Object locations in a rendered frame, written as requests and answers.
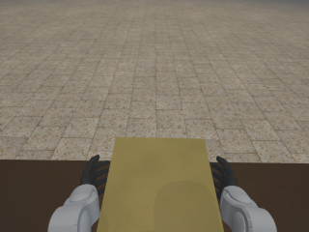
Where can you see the carton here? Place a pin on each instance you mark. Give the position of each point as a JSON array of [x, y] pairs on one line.
[[159, 184]]

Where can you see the robot left hand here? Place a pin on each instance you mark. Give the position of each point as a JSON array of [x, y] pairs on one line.
[[90, 175]]

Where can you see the right robot forearm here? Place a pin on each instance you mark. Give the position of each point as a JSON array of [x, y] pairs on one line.
[[242, 214]]

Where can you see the left robot forearm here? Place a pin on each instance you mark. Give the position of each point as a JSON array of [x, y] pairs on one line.
[[79, 212]]

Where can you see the robot right hand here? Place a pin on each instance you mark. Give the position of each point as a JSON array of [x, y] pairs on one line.
[[227, 177]]

